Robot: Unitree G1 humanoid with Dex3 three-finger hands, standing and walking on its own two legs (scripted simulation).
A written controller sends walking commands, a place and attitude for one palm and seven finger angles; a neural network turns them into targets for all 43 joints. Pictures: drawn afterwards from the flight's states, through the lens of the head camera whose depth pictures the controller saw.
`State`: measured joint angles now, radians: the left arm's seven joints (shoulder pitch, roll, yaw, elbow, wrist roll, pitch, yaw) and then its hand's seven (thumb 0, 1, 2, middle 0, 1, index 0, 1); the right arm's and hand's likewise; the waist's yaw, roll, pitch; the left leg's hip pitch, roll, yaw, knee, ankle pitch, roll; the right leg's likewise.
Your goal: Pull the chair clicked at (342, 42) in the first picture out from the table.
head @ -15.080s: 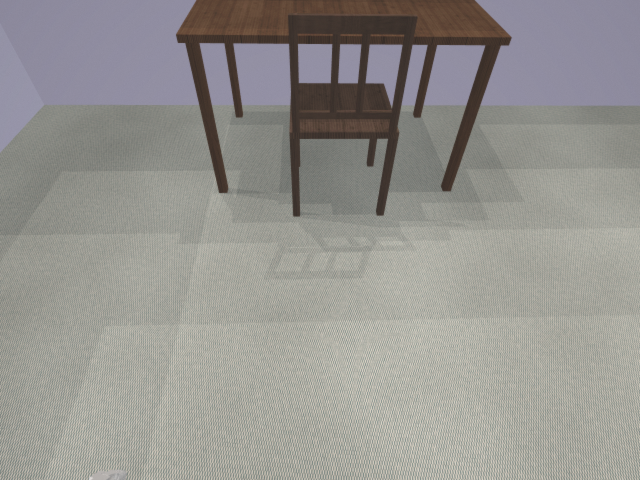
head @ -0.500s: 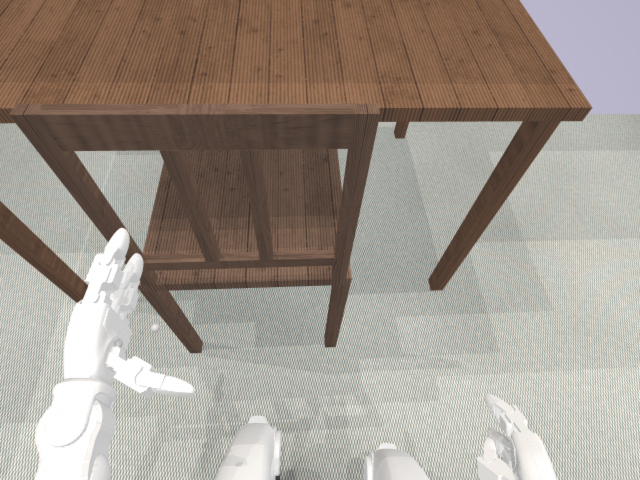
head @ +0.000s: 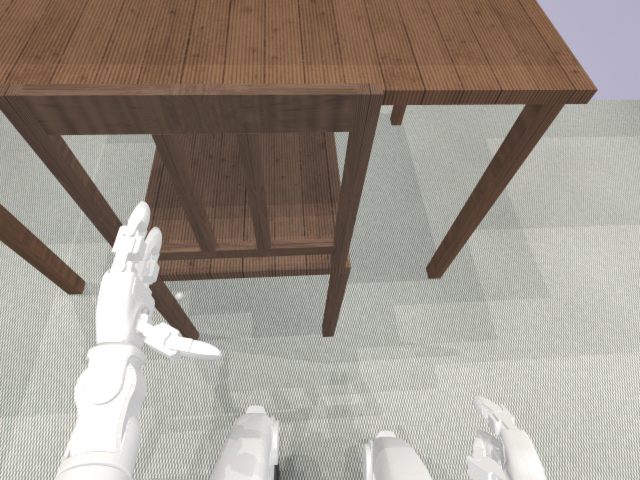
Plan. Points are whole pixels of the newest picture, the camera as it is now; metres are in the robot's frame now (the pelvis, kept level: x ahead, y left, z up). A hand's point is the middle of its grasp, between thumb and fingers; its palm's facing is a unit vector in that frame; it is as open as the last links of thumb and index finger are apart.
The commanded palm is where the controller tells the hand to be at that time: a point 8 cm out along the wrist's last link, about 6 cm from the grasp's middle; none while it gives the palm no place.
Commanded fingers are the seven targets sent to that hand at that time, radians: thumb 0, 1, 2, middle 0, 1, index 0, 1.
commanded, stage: aim the fingers beside a spindle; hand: left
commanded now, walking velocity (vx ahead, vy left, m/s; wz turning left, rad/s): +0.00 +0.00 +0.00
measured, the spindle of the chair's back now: (190, 199) +0.48 +0.21 +0.00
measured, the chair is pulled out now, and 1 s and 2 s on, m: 0.00 0.00 0.00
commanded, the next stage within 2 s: push the fingers through the gap in 1.22 s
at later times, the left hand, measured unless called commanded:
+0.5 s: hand (187, 288) +0.34 +0.18 +0.02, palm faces +0.10 -0.99 -0.04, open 16.9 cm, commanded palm +0.31 +0.23 +0.02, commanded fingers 0.00 -0.50 0.30 -0.06 -0.08 -0.06 -0.08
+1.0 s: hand (179, 295) +0.33 +0.19 +0.02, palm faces +0.11 -0.99 -0.04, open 16.9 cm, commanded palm +0.31 +0.22 +0.02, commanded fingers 0.00 -0.50 0.30 -0.06 -0.08 -0.06 -0.08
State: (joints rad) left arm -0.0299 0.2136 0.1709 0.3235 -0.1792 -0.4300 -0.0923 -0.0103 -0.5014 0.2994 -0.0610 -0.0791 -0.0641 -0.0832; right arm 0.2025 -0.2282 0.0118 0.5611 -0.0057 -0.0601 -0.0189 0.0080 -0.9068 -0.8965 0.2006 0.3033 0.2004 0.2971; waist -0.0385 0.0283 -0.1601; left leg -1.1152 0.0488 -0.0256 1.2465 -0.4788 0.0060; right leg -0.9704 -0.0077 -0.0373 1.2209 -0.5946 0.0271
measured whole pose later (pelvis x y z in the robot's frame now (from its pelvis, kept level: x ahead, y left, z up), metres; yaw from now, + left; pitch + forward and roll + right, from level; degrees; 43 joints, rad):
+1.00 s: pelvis +0.00 -0.01 -0.01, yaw +0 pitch +21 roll -3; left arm -0.07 0.23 0.20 0.38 -0.19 -0.48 -0.10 -0.01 -0.50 0.30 -0.06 -0.08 -0.06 -0.08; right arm 0.19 -0.23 0.00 0.57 0.00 -0.03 -0.02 0.01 -0.91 -0.90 0.20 0.30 0.20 0.30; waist -0.04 0.03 -0.16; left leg -1.16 0.05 -0.03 1.28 -0.49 0.00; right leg -1.02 0.00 -0.04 1.26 -0.61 0.02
